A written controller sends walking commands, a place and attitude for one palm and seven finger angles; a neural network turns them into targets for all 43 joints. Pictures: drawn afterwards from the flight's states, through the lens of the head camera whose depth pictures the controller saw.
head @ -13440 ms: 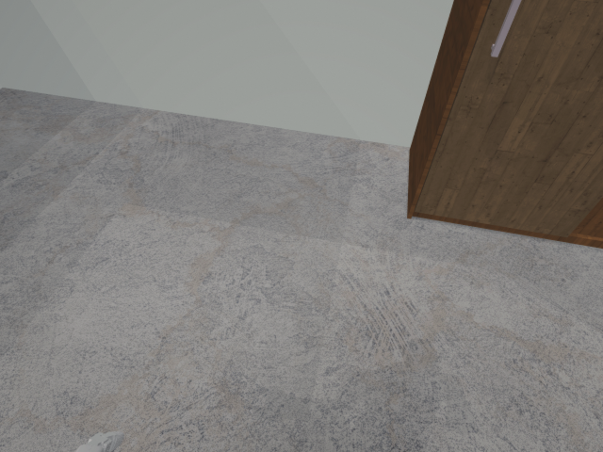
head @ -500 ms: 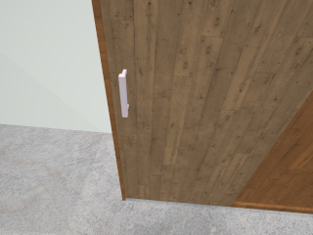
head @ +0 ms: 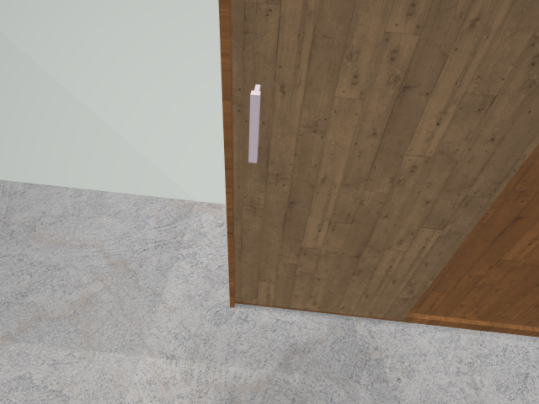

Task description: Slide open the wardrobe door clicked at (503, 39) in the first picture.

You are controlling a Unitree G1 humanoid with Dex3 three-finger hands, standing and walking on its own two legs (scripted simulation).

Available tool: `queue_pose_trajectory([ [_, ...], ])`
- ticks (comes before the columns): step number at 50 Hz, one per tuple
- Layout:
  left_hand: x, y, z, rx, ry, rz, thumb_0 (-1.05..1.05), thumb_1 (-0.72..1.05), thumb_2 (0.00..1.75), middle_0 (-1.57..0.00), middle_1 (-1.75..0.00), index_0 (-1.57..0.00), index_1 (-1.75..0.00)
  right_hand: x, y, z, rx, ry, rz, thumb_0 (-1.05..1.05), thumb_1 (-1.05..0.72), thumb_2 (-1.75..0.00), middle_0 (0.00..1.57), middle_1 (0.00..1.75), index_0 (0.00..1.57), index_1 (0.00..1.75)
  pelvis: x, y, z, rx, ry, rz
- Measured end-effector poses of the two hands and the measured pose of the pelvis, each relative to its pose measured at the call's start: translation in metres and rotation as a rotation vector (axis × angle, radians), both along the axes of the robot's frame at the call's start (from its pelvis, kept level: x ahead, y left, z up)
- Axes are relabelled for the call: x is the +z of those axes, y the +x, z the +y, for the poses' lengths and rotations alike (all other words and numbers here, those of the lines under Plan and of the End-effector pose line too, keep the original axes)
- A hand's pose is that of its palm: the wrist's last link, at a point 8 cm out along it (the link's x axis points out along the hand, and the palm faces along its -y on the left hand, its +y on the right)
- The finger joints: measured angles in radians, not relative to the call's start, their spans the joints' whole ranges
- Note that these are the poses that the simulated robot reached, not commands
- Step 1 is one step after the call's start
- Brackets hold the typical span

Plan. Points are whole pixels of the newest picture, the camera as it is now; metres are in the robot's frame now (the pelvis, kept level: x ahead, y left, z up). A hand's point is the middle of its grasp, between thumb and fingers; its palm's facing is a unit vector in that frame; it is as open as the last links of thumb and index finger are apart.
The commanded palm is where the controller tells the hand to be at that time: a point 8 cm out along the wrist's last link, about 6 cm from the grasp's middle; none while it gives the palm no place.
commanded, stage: come to a stop and stand still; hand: left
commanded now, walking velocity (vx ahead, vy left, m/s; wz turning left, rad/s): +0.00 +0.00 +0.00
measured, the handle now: (255, 124) +0.63 +0.07 +0.11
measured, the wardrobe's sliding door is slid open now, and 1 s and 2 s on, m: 0.00 0.00 0.00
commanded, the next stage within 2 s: look again from close up in 1.22 s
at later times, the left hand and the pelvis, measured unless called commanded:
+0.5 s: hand out of the picture -0.09 +0.20 -0.17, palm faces +0.03 -0.99 -0.11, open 7.4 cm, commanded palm none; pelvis -0.05 +0.05 +0.01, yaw -2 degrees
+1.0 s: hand out of the picture +0.05 +0.17 -0.15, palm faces -0.05 -0.98 -0.21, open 7.2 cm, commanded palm none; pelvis -0.03 +0.00 +0.01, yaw -3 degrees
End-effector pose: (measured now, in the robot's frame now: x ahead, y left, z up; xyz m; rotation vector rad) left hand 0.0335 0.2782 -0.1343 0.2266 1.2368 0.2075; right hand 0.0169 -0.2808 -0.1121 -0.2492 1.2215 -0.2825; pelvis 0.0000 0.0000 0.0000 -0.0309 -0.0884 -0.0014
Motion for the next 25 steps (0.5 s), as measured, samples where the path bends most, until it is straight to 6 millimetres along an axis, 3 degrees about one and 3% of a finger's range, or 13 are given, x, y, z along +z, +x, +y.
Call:
queue_pose_trajectory([
  [4,0.011,-0.003,0.005,-0.008,-0.008,-0.043,0.00,0.91,0.89,-0.20,-0.30,-0.20,-0.30,0.004,-0.007,0.010,0.020,0.007,0.009,0.00,-0.91,-0.90,0.20,0.30,0.20,0.30,0.007,-0.015,0.008,0.001,-0.008,0.010],
  [7,0.016,-0.018,0.004,-0.008,-0.009,-0.041,0.00,0.91,0.89,-0.20,-0.30,-0.20,-0.30,0.005,-0.003,0.016,0.030,0.019,-0.013,0.00,-0.91,-0.90,0.20,0.30,0.20,0.30,0.011,-0.024,0.010,-0.006,-0.008,0.018],
  [14,0.014,-0.093,-0.020,0.024,-0.049,0.110,0.00,0.91,0.89,-0.20,-0.30,-0.20,-0.30,0.006,-0.010,0.044,0.010,0.099,-0.043,0.00,-0.91,-0.90,0.20,0.30,0.20,0.30,0.020,-0.043,0.012,-0.030,0.012,0.036],
  [19,0.003,-0.124,-0.032,0.030,-0.124,0.185,0.00,0.90,0.89,-0.20,-0.30,-0.20,-0.30,0.001,-0.040,0.071,-0.014,0.142,-0.007,0.00,-0.91,-0.90,0.20,0.30,0.20,0.30,0.018,-0.049,0.023,-0.032,0.012,0.042],
  [25,-0.010,-0.123,-0.022,0.032,-0.178,0.199,0.00,0.90,0.89,-0.20,-0.30,-0.21,-0.30,-0.008,-0.092,0.100,-0.058,0.124,0.110,0.00,-0.92,-0.90,0.20,0.30,0.20,0.30,0.011,-0.053,0.045,-0.028,0.000,0.046],
])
